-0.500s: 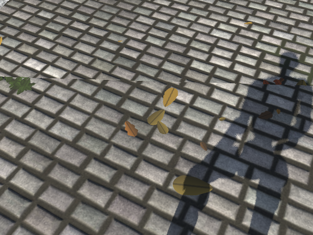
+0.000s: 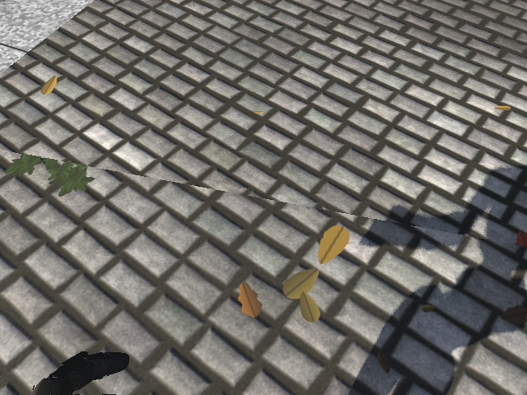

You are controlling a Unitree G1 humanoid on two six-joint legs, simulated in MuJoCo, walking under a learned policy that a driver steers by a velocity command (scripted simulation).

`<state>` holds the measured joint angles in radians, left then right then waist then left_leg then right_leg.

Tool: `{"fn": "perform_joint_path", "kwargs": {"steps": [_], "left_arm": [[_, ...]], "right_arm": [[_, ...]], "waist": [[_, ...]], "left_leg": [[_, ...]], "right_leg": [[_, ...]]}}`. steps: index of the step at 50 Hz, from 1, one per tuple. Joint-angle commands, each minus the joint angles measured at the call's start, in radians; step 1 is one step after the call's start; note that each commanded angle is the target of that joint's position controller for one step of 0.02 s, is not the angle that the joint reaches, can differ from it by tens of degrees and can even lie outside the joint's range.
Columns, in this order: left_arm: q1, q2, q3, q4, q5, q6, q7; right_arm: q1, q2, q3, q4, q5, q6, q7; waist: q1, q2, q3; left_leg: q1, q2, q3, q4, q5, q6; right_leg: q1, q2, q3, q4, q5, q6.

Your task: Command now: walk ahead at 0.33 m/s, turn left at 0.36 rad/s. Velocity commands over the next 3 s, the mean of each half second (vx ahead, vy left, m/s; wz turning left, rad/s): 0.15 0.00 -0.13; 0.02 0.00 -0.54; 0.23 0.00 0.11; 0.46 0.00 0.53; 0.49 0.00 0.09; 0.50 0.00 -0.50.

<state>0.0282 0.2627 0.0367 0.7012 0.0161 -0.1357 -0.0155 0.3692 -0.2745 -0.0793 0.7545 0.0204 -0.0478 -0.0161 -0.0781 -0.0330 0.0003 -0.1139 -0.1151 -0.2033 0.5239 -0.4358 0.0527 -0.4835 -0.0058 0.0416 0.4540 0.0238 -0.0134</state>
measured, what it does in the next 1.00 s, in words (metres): steps on the spot, turning right: left foot, then right foot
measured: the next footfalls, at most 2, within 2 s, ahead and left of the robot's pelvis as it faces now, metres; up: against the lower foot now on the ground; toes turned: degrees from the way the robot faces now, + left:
left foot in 0.40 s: +0.17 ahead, +0.10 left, +0.00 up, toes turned -8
right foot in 0.80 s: +0.10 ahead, -0.16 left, +0.00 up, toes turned -21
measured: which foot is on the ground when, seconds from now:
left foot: down 0.00-0.02, up 0.04-0.38, down 0.40-0.80, up 0.82-1.00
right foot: down 0.00-0.40, up 0.42-0.78, down 0.80-1.00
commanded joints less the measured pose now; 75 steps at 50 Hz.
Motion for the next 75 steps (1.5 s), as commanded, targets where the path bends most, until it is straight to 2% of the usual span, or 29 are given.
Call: {"fn": "perform_joint_path", "kwargs": {"steps": [1,2,3,5,9,13,19,20,21,22,23,25,32,38,40,41,42,43,45,54,56,59,65,66,67,68,70,73,75], "left_arm": [[0.258,0.233,0.072,-0.033,0.047,-0.026,0.006],[0.331,0.242,0.083,0.009,0.016,-0.004,-0.003],[0.299,0.165,0.064,-0.017,-0.008,0.009,-0.004],[0.179,0.079,0.023,-0.025,-0.004,0.028,-0.007],[0.086,0.113,0.027,-0.015,0.004,0.047,-0.011],[0.133,0.19,0.059,-0.008,-0.024,0.078,0.005],[0.128,0.163,0.06,-0.027,-0.045,0.131,0.032],[0.143,0.134,0.053,-0.031,-0.043,0.134,0.036],[0.153,0.067,0.034,-0.047,-0.03,0.133,0.033],[0.153,0.078,0.04,-0.087,-0.032,0.125,0.034],[0.17,0.156,0.065,-0.071,-0.025,0.123,0.033],[0.239,0.175,0.086,-0.02,-0.033,0.151,0.037],[0.117,0.074,0.05,-0.115,-0.036,0.177,0.01],[0.156,0.107,0.068,-0.143,-0.037,0.185,-0.017],[0.23,0.155,0.092,-0.126,-0.03,0.183,-0.003],[0.26,0.293,0.122,-0.15,-0.02,0.177,0.017],[0.266,0.3,0.114,-0.166,0.014,0.155,0.007],[0.25,0.262,0.102,-0.162,0.019,0.136,-0.001],[0.154,0.2,0.083,-0.163,-0.018,0.128,0.009],[0.112,0.139,0.05,-0.158,-0.008,0.14,0.041],[0.138,0.119,0.039,-0.132,-0.002,0.135,0.032],[0.177,0.194,0.056,-0.106,-0.003,0.129,0.019],[0.134,0.166,0.047,-0.086,-0.031,0.109,0.018],[0.101,0.127,0.036,-0.097,-0.025,0.102,0.017],[0.058,0.053,0.015,-0.124,-0.01,0.09,0.011],[0.028,0.095,0.03,-0.169,-0.028,0.063,0.008],[0.012,0.159,0.052,-0.157,-0.05,0.031,-0.002],[0.004,0.127,0.051,-0.143,-0.015,0.018,-0.016],[-0.018,0.09,0.04,-0.139,-0.015,0.015,-0.023]], "right_arm": [[0.033,-0.018,0.011,-0.091,-0.021,-0.012,-0.009],[0.164,-0.038,0.017,-0.08,0.0,-0.02,-0.003],[0.129,-0.129,-0.004,-0.056,0.012,-0.011,-0.003],[-0.052,-0.126,-0.003,-0.086,-0.014,0.015,-0.007],[-0.056,-0.02,0.022,-0.098,-0.029,0.026,-0.013],[-0.105,-0.062,0.014,-0.105,-0.019,0.037,-0.028],[-0.158,-0.059,0.0,-0.131,-0.018,0.036,-0.019],[-0.128,-0.096,-0.012,-0.132,-0.028,0.031,-0.022],[-0.09,-0.158,-0.025,-0.142,-0.049,0.033,-0.032],[-0.11,-0.205,-0.04,-0.135,-0.07,0.036,-0.022],[-0.134,-0.159,-0.03,-0.152,-0.068,0.024,-0.021],[-0.255,-0.089,-0.01,-0.177,-0.041,0.013,-0.02],[-0.221,-0.142,-0.032,-0.148,-0.034,0.04,-0.033],[-0.234,-0.188,-0.051,-0.128,0.005,0.039,-0.018],[-0.168,-0.134,-0.039,-0.096,-0.001,0.035,-0.012],[-0.165,-0.06,-0.013,-0.138,-0.059,0.033,-0.004],[-0.272,-0.087,-0.018,-0.174,-0.05,0.029,-0.014],[-0.31,-0.132,-0.031,-0.173,-0.026,0.033,-0.02],[-0.277,-0.136,-0.038,-0.138,-0.029,0.046,-0.036],[-0.233,-0.077,-0.013,-0.099,-0.022,0.051,-0.021],[-0.227,-0.064,-0.003,-0.094,-0.018,0.048,-0.006],[-0.256,-0.112,-0.009,-0.116,0.003,0.032,0.008],[-0.112,-0.068,0.005,-0.048,0.002,-0.014,0.026],[-0.046,-0.079,0.003,-0.028,0.001,-0.017,0.024],[0.066,-0.129,-0.006,-0.008,-0.001,-0.021,0.018],[0.086,-0.249,-0.042,-0.005,-0.007,-0.023,0.027],[0.056,-0.169,-0.021,-0.031,-0.017,-0.039,0.022],[0.034,-0.142,-0.009,-0.052,-0.002,-0.028,0.01],[0.035,-0.136,-0.007,-0.055,-0.005,-0.016,0.0]], "waist": [[0.127,-0.055,-0.31],[0.106,-0.327,-0.432],[0.126,-0.162,-0.355],[0.112,-0.004,-0.153],[0.036,-0.094,-0.1],[0.064,-0.108,-0.173],[0.047,-0.113,-0.08],[0.041,-0.075,-0.099],[0.046,0.1,-0.134],[0.071,0.335,-0.089],[0.066,0.259,-0.091],[0.117,0.153,-0.069],[0.051,0.192,-0.082],[0.08,0.216,-0.095],[0.098,0.097,-0.111],[0.071,-0.244,-0.128],[0.141,-0.249,-0.161],[0.152,-0.139,-0.14],[0.095,-0.059,-0.098],[0.087,-0.103,-0.131],[0.107,-0.126,-0.122],[0.142,-0.144,-0.02],[0.057,-0.054,-0.007],[0.03,-0.025,-0.017],[0.006,0.14,-0.05],[0.008,0.335,0.039],[0.013,0.199,0.094],[0.026,0.122,0.064],[0.025,0.134,0.054]], "left_leg": [[-0.304,0.041,-0.02,0.501,0.234,-0.012],[-0.522,-0.021,0.016,0.76,-0.252,-0.057],[-0.594,0.037,-0.034,0.868,-0.204,-0.07],[-0.58,0.107,0.045,0.801,-0.093,-0.085],[-0.303,0.13,0.165,0.391,-0.005,-0.107],[-0.245,0.101,0.156,0.244,0.122,-0.108],[-0.113,0.078,0.166,-0.082,0.249,-0.046],[-0.011,0.16,0.117,-0.131,0.285,-0.014],[0.104,0.373,-0.056,-0.166,0.397,0.065],[0.017,0.538,-0.257,-0.236,0.52,0.21],[-0.012,0.545,-0.25,-0.237,0.552,0.256],[-0.023,0.421,-0.052,-0.198,0.586,0.17],[-0.003,0.391,0.147,-0.183,0.616,0.167],[-0.025,0.43,0.182,-0.09,0.564,0.117],[-0.176,0.355,0.289,0.1,0.38,-0.004],[-0.483,0.225,0.379,0.444,-0.124,-0.115],[-0.603,0.132,0.21,0.636,-0.272,-0.133],[-0.61,0.149,0.15,0.715,-0.211,-0.12],[-0.608,0.169,0.127,0.677,-0.051,-0.107],[-0.409,0.159,0.14,0.373,0.132,-0.135],[-0.309,0.163,0.173,0.266,0.131,-0.124],[-0.335,0.143,0.207,0.217,0.045,-0.08],[-0.075,0.109,0.251,-0.074,0.138,0.038],[0.018,0.146,0.186,-0.098,0.117,0.062],[0.146,0.31,-0.063,-0.196,0.047,0.122],[0.182,0.466,-0.417,-0.315,-0.076,0.253],[0.209,0.455,-0.41,-0.338,-0.083,0.254],[0.206,0.361,-0.236,-0.339,0.157,0.197],[0.142,0.305,-0.139,-0.342,0.29,0.177]], "right_leg": [[0.664,-0.3,0.271,0.07,0.527,-0.204],[0.831,-0.478,0.613,0.009,0.471,-0.361],[0.747,-0.441,0.593,-0.026,0.271,-0.324],[0.476,-0.318,0.346,-0.064,0.274,-0.254],[0.194,-0.162,0.139,-0.117,0.516,-0.216],[0.255,-0.195,0.2,-0.11,0.352,-0.233],[0.152,-0.137,0.311,-0.088,-0.143,-0.16],[0.089,-0.104,0.297,-0.026,-0.22,-0.114],[-0.04,-0.017,0.203,0.186,-0.454,-0.052],[-0.177,0.095,0.015,0.395,-0.646,-0.005],[-0.167,0.034,0.063,0.593,-0.641,0.029],[-0.176,0.018,0.061,0.72,-0.53,0.069],[-0.081,-0.026,-0.043,0.478,-0.397,0.109],[0.131,0.006,-0.126,0.134,-0.298,0.019],[0.366,0.0,-0.049,-0.043,-0.035,-0.047],[0.556,-0.296,0.336,-0.038,0.405,-0.167],[0.477,-0.409,0.487,-0.076,0.438,-0.35],[0.446,-0.353,0.411,-0.093,0.342,-0.334],[0.398,-0.248,0.298,-0.084,0.207,-0.229],[0.332,-0.179,0.246,-0.107,-0.007,-0.202],[0.271,-0.163,0.249,-0.167,-0.335,-0.204],[0.252,-0.216,0.347,-0.234,-0.592,-0.223],[0.172,-0.174,0.245,-0.168,-0.594,-0.167],[0.103,-0.131,0.181,-0.073,-0.546,-0.129],[-0.037,-0.029,0.039,0.213,-0.485,-0.058],[-0.291,0.075,-0.07,0.371,-0.551,-0.012],[-0.429,-0.006,0.036,0.549,-0.496,-0.011],[-0.392,-0.032,0.016,0.488,-0.309,0.012],[-0.298,-0.008,-0.018,0.38,-0.209,0.041]]}}
Over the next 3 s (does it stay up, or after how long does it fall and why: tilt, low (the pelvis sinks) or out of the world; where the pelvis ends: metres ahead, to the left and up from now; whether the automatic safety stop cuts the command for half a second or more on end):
stays up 0.92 -0.14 0.01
